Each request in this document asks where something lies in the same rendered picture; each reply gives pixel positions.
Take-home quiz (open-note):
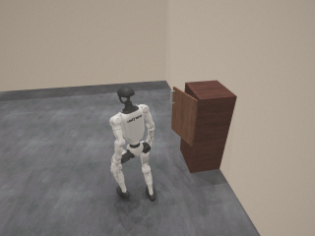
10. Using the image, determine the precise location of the robot left hand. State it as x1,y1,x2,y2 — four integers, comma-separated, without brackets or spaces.
110,164,121,179

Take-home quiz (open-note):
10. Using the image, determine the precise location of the right robot thigh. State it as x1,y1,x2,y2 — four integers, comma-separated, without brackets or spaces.
140,141,151,174

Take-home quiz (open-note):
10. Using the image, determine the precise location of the left robot thigh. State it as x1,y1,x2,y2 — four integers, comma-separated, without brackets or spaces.
111,149,132,172

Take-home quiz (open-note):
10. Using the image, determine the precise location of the handle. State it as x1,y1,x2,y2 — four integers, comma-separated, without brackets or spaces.
170,90,175,104

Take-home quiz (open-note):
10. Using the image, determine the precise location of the left robot forearm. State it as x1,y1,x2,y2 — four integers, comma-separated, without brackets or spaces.
112,141,123,166

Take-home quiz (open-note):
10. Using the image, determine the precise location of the robot left upper arm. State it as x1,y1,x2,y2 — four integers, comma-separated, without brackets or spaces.
109,113,126,148

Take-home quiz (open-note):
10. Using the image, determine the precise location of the cupboard door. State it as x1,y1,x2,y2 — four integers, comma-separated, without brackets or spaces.
171,87,198,147

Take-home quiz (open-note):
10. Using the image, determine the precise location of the robot right upper arm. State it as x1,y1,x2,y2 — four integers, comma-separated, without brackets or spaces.
138,104,155,130

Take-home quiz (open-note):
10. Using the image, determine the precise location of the robot right hand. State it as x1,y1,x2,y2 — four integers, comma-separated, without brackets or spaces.
145,136,155,147

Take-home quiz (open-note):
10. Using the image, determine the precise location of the robot thigh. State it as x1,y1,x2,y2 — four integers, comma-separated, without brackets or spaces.
111,149,132,172
140,141,151,174

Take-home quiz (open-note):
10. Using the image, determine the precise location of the right robot forearm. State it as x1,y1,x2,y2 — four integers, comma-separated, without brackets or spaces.
147,126,156,139

